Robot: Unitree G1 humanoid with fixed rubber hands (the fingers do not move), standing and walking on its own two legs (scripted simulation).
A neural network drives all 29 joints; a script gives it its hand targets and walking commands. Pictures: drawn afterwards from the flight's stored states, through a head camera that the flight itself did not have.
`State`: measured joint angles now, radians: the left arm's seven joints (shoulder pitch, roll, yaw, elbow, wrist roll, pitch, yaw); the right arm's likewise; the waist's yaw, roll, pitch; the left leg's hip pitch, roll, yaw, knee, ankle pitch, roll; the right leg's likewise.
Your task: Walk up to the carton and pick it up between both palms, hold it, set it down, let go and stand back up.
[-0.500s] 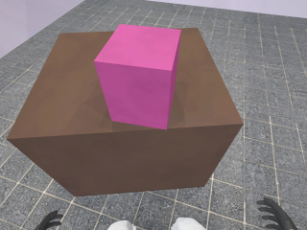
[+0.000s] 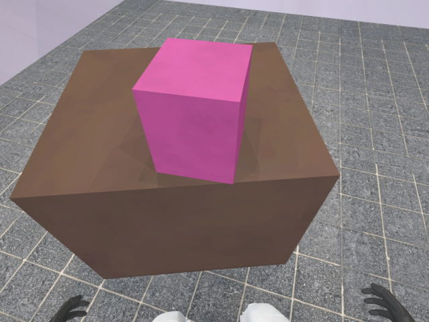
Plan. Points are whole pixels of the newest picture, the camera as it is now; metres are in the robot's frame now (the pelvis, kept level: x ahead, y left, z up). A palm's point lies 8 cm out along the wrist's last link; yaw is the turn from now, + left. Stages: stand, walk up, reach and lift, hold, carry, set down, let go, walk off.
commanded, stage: walk up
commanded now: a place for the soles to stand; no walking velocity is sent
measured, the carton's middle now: (201, 112) +0.55 +0.04 +0.07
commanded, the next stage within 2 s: none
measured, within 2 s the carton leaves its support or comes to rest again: neither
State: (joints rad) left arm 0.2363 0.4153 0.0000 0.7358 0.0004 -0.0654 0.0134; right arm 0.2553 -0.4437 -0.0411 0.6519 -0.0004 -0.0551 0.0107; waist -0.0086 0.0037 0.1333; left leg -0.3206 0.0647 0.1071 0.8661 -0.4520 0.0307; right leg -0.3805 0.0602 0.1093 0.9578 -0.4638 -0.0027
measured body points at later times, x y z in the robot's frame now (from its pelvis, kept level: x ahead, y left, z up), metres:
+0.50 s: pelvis +0.06 +0.01 +0.00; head +0.09 -0.01 +0.45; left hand +0.15 +0.34 -0.08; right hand +0.19 -0.31 -0.09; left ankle +0.15 +0.11 -0.68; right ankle +0.09 -0.14 -0.70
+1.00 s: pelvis +0.08 +0.02 +0.00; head +0.11 +0.03 +0.45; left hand +0.18 +0.34 -0.10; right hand +0.19 -0.30 -0.08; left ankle +0.16 +0.12 -0.69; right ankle +0.12 -0.12 -0.70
